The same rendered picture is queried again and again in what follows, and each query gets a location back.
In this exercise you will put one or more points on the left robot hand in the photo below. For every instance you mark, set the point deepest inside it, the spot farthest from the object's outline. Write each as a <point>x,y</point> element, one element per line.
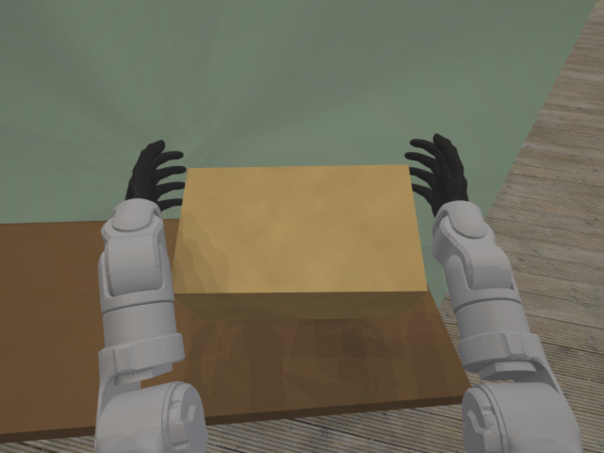
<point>145,177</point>

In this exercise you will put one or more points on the carton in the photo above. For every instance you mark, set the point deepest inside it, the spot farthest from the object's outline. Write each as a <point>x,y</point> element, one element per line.
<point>298,242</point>

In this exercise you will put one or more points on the left robot forearm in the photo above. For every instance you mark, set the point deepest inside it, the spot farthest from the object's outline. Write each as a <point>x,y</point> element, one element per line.
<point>136,297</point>

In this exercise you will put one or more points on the right robot hand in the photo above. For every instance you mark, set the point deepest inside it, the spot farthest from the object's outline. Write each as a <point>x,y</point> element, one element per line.
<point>446,181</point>

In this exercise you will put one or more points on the left robot upper arm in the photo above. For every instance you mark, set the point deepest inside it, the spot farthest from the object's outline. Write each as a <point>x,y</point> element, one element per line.
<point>166,418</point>

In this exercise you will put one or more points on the table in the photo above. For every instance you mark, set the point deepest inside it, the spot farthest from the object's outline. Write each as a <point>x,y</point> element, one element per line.
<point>51,330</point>

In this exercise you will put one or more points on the right robot forearm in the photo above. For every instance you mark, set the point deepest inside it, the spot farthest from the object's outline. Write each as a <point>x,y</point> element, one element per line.
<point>496,342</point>

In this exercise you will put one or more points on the right robot upper arm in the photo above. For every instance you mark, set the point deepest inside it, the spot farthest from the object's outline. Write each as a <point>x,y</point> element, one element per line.
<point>517,417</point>

